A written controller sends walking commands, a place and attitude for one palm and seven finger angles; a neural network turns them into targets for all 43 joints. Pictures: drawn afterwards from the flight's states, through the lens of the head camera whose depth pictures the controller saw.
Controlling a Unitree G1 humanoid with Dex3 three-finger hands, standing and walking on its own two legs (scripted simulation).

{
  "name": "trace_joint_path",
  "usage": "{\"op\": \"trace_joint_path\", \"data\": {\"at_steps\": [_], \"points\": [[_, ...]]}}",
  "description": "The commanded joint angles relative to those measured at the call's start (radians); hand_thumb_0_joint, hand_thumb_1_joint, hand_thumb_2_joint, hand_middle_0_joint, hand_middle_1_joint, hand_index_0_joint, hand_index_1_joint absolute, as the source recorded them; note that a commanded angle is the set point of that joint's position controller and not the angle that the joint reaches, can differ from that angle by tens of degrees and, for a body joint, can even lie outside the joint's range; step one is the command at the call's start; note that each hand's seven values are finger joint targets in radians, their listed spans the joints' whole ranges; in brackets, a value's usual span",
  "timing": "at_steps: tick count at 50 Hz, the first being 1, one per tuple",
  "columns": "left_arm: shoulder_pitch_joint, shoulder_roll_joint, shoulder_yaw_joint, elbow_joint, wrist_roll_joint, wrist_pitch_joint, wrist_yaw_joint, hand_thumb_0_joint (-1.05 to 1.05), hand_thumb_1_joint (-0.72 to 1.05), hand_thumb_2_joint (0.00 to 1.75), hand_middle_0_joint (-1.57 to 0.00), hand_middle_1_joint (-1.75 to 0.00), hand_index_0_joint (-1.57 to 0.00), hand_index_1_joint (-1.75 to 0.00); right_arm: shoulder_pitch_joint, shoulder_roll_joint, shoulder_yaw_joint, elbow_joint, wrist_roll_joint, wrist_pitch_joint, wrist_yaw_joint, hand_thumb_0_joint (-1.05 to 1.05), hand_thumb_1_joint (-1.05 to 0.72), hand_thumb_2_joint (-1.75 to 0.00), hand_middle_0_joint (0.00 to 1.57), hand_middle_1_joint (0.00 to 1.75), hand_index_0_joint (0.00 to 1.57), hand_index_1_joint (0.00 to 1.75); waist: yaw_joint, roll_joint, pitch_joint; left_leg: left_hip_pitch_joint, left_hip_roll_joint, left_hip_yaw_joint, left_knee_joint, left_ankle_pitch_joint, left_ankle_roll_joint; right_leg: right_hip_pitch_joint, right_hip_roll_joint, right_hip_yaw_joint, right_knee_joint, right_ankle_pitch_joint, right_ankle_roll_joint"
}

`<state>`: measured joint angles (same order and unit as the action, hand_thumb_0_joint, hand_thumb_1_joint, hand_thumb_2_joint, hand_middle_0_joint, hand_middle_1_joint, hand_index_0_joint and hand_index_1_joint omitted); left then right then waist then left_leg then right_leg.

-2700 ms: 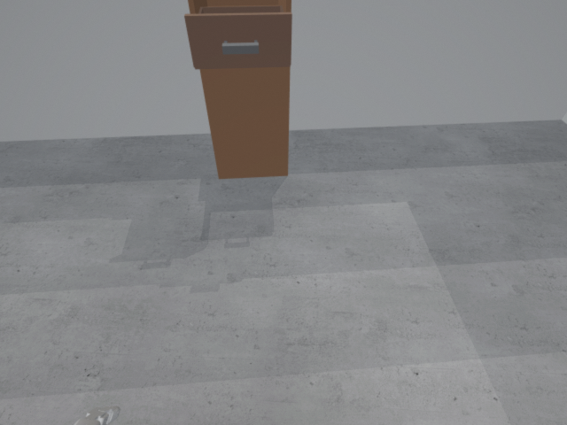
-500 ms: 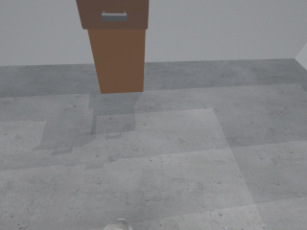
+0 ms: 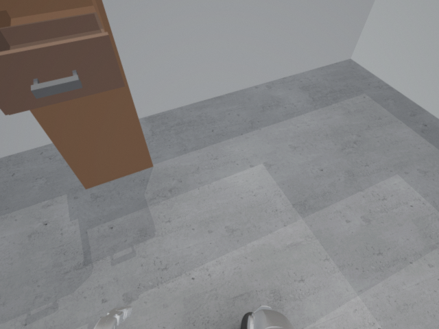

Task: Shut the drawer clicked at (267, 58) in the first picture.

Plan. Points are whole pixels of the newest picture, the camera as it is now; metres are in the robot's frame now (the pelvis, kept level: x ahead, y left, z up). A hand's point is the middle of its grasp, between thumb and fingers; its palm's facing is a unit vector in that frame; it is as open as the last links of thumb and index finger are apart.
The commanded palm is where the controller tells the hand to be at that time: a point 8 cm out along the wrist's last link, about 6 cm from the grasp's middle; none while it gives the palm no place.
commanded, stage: walk to a spot facing it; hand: left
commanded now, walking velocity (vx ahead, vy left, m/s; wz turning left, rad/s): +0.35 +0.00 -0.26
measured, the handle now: (56, 82) +0.70 +0.43 +0.06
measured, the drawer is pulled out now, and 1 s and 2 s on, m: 0.27 0.27 0.27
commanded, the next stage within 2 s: turn to face it in 0.18 s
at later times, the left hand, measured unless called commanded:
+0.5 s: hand (134, 320) +0.18 +0.19 -0.19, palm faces +0.14 -0.98 -0.14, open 7.3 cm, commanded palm none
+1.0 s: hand (132, 266) +0.27 +0.20 -0.14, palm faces +0.31 -0.90 -0.29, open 7.4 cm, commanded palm none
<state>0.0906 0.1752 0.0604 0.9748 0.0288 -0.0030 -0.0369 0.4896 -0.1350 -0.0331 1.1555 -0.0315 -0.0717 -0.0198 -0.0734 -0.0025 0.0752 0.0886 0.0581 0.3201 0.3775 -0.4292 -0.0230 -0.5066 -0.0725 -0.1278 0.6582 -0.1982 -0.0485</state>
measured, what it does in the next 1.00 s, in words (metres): walks ahead, turning left: right foot, then left foot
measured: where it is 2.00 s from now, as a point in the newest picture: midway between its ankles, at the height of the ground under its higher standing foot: (210, 303)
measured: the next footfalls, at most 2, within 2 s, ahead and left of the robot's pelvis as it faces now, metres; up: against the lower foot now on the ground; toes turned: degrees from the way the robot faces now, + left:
right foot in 0.04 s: +0.17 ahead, -0.11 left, +0.00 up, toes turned -9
left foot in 0.48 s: +0.30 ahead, +0.12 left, +0.00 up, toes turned +12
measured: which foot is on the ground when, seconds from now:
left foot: down 0.00-0.04, up 0.06-0.46, down 0.48-0.96, up 0.98-1.00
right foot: up 0.00-0.02, down 0.04-0.48, up 0.50-0.94, down 0.96-1.00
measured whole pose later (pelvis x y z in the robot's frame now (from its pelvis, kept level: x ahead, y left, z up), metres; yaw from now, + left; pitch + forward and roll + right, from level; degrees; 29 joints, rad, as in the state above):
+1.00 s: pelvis +0.23 -0.03 +0.00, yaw +17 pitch -1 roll +1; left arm 0.16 0.19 0.06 0.92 0.01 0.01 0.02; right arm 0.23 -0.22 -0.08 0.97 -0.02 0.05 0.00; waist -0.03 0.06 0.05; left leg -0.39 -0.04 -0.06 0.64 -0.30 0.00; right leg -0.28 -0.02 -0.06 0.58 -0.29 0.00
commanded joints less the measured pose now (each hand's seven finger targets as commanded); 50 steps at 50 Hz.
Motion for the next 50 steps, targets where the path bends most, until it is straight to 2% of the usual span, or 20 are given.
{"op": "trace_joint_path", "data": {"at_steps": [1, 2, 3, 7, 10, 14, 19, 22, 23, 24, 25, 26, 32, 37, 41, 46, 47, 48, 49, 50], "points": [[0.339, 0.139, 0.039, 0.042, 0.014, -0.048, 0.019, 0.0, 0.9, 0.9, -0.2, -0.3, -0.2, -0.3, -0.003, -0.159, -0.026, -0.056, 0.017, -0.011, 0.006, 0.0, -0.9, -0.9, 0.2, 0.3, 0.2, 0.3, 0.206, -0.01, -0.181, -0.298, 0.188, -0.045, 0.502, 0.795, 0.059, 0.573, -0.009, 0.06, -0.126, 0.051, -0.09], [0.445, 0.253, 0.07, 0.061, 0.007, -0.057, 0.033, 0.0, 0.9, 0.9, -0.2, -0.3, -0.2, -0.3, 0.037, -0.092, -0.016, -0.088, 0.032, -0.019, 0.009, 0.0, -0.9, -0.9, 0.2, 0.3, 0.2, 0.3, 0.214, -0.236, -0.338, -0.604, 0.023, -0.052, 0.845, 0.028, 0.004, 0.847, -0.312, 0.541, -0.205, 0.169, -0.22], [0.453, 0.287, 0.069, 0.07, -0.02, -0.052, 0.04, 0.0, 0.9, 0.9, -0.2, -0.3, -0.2, -0.3, -0.052, -0.11, -0.016, -0.113, 0.034, -0.017, 0.006, 0.0, -0.9, -0.9, 0.2, 0.3, 0.2, 0.3, 0.216, -0.163, -0.336, -0.697, -0.002, -0.201, 1.014, -0.141, 0.018, 0.833, -0.368, 0.659, -0.31, 0.281, -0.273], [0.196, 0.135, 0.02, 0.026, -0.017, -0.06, 0.051, 0.0, 0.9, 0.9, -0.2, -0.3, -0.2, -0.3, -0.103, -0.066, -0.02, -0.097, 0.011, 0.021, 0.009, 0.0, -0.9, -0.9, 0.2, 0.3, 0.2, 0.3, 0.083, -0.015, -0.035, -0.628, 0.128, -0.295, 0.921, 0.088, 0.016, 0.299, -0.257, 0.335, -0.42, 0.11, -0.155], [0.175, 0.084, 0.01, 0.037, -0.001, -0.071, 0.056, 0.0, 0.9, 0.9, -0.2, -0.3, -0.2, -0.3, -0.026, -0.025, -0.02, -0.074, 0.005, 0.049, 0.013, 0.0, -0.9, -0.9, 0.2, 0.3, 0.2, 0.3, 0.02, -0.052, -0.02, -0.54, 0.118, -0.271, 0.766, 0.12, -0.001, 0.168, -0.193, 0.198, -0.452, 0.116, -0.122], [0.196, 0.098, 0.004, 0.049, -0.006, -0.07, 0.049, 0.0, 0.9, 0.9, -0.2, -0.3, -0.2, -0.3, -0.127, -0.027, -0.017, -0.117, 0.009, 0.055, 0.026, 0.0, -0.9, -0.9, 0.2, 0.3, 0.2, 0.3, 0.041, -0.093, 0.001, -0.534, 0.102, -0.241, 0.533, 0.188, -0.015, 0.173, -0.163, 0.164, -0.476, 0.057, -0.124], [0.244, 0.12, 0.003, 0.077, -0.005, -0.063, 0.054, 0.0, 0.9, 0.9, -0.2, -0.3, -0.2, -0.3, -0.233, -0.043, -0.01, -0.149, 0.016, 0.043, 0.029, 0.0, -0.9, -0.9, 0.2, 0.3, 0.2, 0.3, 0.079, -0.114, -0.013, -0.509, 0.059, -0.225, 0.334, 0.201, -0.002, 0.325, -0.197, 0.092, -0.388, 0.236, -0.087], [0.243, 0.124, 0.009, 0.072, -0.009, -0.043, 0.063, 0.0, 0.9, 0.9, -0.2, -0.3, -0.2, -0.3, -0.186, -0.088, -0.016, -0.141, 0.011, 0.04, 0.028, 0.0, -0.9, -0.9, 0.2, 0.3, 0.2, 0.3, 0.051, -0.035, -0.033, -0.348, 0.035, -0.211, 0.172, 0.316, 0.009, 0.328, -0.177, 0.012, -0.201, 0.294, -0.026], [0.26, 0.113, 0.008, 0.069, -0.015, -0.035, 0.062, 0.0, 0.9, 0.9, -0.2, -0.3, -0.2, -0.3, -0.121, -0.139, -0.026, -0.129, 0.008, 0.037, 0.025, 0.0, -0.9, -0.9, 0.2, 0.3, 0.2, 0.3, 0.032, 0.079, -0.095, -0.223, 0.067, -0.275, 0.114, 0.515, 0.032, 0.283, -0.128, -0.035, -0.033, 0.233, 0.018], [0.285, 0.077, 0.007, 0.048, -0.028, -0.03, 0.059, 0.0, 0.9, 0.9, -0.2, -0.3, -0.2, -0.3, -0.061, -0.235, -0.044, -0.137, 0.001, 0.036, 0.016, 0.0, -0.9, -0.9, 0.2, 0.3, 0.2, 0.3, 0.021, 0.293, -0.145, -0.099, 0.266, -0.546, 0.05, 0.807, 0.138, 0.117, -0.015, -0.087, 0.185, -0.112, 0.084], [0.259, 0.082, -0.002, 0.019, -0.026, -0.026, 0.061, 0.0, 0.9, 0.9, -0.2, -0.3, -0.2, -0.3, -0.033, -0.272, -0.045, -0.131, 0.011, 0.046, 0.01, 0.0, -0.9, -0.9, 0.2, 0.3, 0.2, 0.3, 0.017, 0.339, -0.161, -0.099, 0.38, -0.68, -0.004, 0.943, 0.247, 0.057, 0.034, -0.017, 0.402, -0.486, 0.098], [0.213, 0.09, 0.004, 0.006, -0.019, -0.017, 0.065, 0.0, 0.9, 0.9, -0.2, -0.3, -0.2, -0.3, -0.065, -0.259, -0.042, -0.136, 0.01, 0.053, 0.001, 0.0, -0.9, -0.9, 0.2, 0.3, 0.2, 0.3, 0.023, 0.233, -0.127, -0.147, 0.364, -0.684, -0.031, 0.837, 0.27, 0.004, 0.012, 0.063, 0.481, -0.461, 0.093], [0.194, 0.082, 0.025, 0.002, -0.011, 0.016, 0.055, 0.0, 0.9, 0.9, -0.2, -0.3, -0.2, -0.3, -0.248, -0.207, -0.044, -0.214, 0.014, 0.056, -0.002, 0.0, -0.9, -0.9, 0.2, 0.3, 0.2, 0.3, 0.077, 0.129, -0.128, -0.304, 0.178, -0.5, -0.084, 0.491, 0.173, 0.028, -0.018, 0.104, 0.475, -0.184, 0.119], [0.138, 0.086, 0.032, -0.042, -0.009, 0.032, 0.059, 0.0, 0.9, 0.9, -0.2, -0.3, -0.2, -0.3, -0.244, -0.217, -0.057, -0.232, 0.01, 0.07, 0.003, 0.0, -0.9, -0.9, 0.2, 0.3, 0.2, 0.3, 0.059, 0.121, -0.114, -0.306, 0.169, -0.568, -0.114, 0.318, 0.192, 0.01, -0.011, 0.111, 0.357, -0.179, 0.13], [0.084, 0.081, 0.025, -0.085, -0.013, 0.03, 0.062, 0.0, 0.9, 0.9, -0.2, -0.3, -0.2, -0.3, -0.231, -0.235, -0.068, -0.241, 0.003, 0.082, 0.004, 0.0, -0.9, -0.9, 0.2, 0.3, 0.2, 0.3, 0.04, 0.137, -0.118, -0.288, 0.175, -0.621, -0.079, 0.364, 0.212, 0.054, 0.013, 0.11, 0.193, -0.237, 0.124], [0.183, 0.098, 0.024, -0.081, -0.021, 0.013, 0.07, 0.0, 0.9, 0.9, -0.2, -0.3, -0.2, -0.3, -0.285, -0.234, -0.075, -0.264, 0.011, 0.092, 0.011, 0.0, -0.9, -0.9, 0.2, 0.3, 0.2, 0.3, 0.093, 0.14, -0.136, -0.417, 0.113, -0.608, 0.034, 0.43, 0.156, 0.327, 0.051, 0.093, -0.151, -0.059, 0.105], [0.211, 0.132, 0.03, -0.079, -0.017, 0.005, 0.074, 0.0, 0.9, 0.9, -0.2, -0.3, -0.2, -0.3, -0.285, -0.206, -0.072, -0.271, 0.019, 0.093, 0.015, 0.0, -0.9, -0.9, 0.2, 0.3, 0.2, 0.3, 0.107, 0.054, -0.148, -0.506, 0.063, -0.572, 0.108, 0.328, 0.107, 0.443, -0.009, 0.151, -0.291, -0.009, 0.091], [0.222, 0.224, 0.046, -0.084, 0.0, -0.003, 0.081, 0.0, 0.9, 0.9, -0.2, -0.3, -0.2, -0.3, -0.277, -0.137, -0.062, -0.287, 0.028, 0.094, 0.02, 0.0, -0.9, -0.9, 0.2, 0.3, 0.2, 0.3, 0.111, -0.223, -0.137, -0.679, -0.074, -0.409, 0.317, 0.064, 0.024, 0.523, -0.253, 0.403, -0.404, -0.029, 0.012], [0.197, 0.276, 0.047, -0.107, -0.001, 0.002, 0.078, 0.0, 0.9, 0.9, -0.2, -0.3, -0.2, -0.3, -0.299, -0.154, -0.067, -0.309, 0.018, 0.099, 0.017, 0.0, -0.9, -0.9, 0.2, 0.3, 0.2, 0.3, 0.115, -0.298, -0.104, -0.678, -0.11, -0.351, 0.535, -0.135, -0.002, 0.381, -0.415, 0.505, -0.432, 0.065, -0.087], [0.15, 0.241, 0.044, -0.123, -0.005, 0.004, 0.083, 0.0, 0.9, 0.9, -0.2, -0.3, -0.2, -0.3, -0.297, -0.182, -0.075, -0.299, 0.011, 0.112, 0.018, 0.0, -0.9, -0.9, 0.2, 0.3, 0.2, 0.3, 0.094, -0.196, -0.079, -0.645, -0.073, -0.394, 0.676, -0.106, 0.003, 0.284, -0.396, 0.433, -0.429, 0.054, -0.116]]}}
